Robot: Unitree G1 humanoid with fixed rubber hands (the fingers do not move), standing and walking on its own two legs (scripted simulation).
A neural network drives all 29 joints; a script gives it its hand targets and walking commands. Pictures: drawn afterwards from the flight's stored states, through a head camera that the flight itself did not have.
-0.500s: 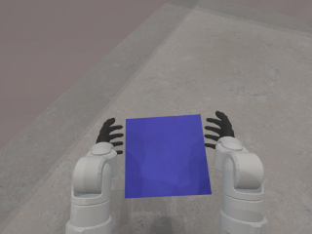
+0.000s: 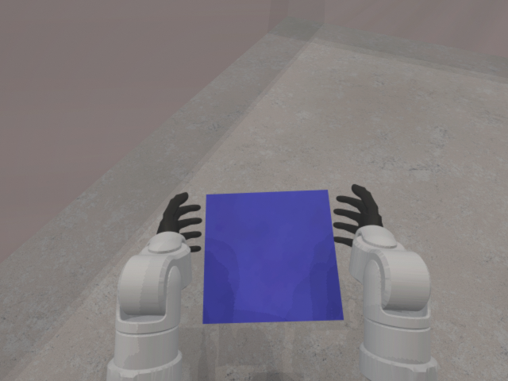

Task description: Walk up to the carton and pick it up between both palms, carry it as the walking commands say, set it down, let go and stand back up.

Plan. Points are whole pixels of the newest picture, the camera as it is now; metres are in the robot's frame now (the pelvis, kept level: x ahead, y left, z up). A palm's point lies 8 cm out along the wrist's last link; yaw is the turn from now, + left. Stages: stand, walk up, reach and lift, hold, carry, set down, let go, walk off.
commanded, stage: carry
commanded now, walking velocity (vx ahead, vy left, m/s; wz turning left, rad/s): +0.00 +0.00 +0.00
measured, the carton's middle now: (268, 260) +0.31 -0.01 -0.02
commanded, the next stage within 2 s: hold in 0.76 s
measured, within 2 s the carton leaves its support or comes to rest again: neither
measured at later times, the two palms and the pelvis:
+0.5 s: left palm (171, 271) +0.25 +0.14 +0.06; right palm (361, 269) +0.26 -0.14 +0.06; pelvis -0.03 +0.01 +0.00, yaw +0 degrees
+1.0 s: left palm (168, 297) +0.23 +0.14 +0.02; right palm (353, 285) +0.25 -0.14 +0.03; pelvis -0.03 +0.00 +0.00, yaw +0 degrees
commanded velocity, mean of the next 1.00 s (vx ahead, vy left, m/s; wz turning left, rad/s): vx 0.00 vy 0.00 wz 0.00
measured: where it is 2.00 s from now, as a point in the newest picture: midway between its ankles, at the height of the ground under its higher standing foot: outside the picture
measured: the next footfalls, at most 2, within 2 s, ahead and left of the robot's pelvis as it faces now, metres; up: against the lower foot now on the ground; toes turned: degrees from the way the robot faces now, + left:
none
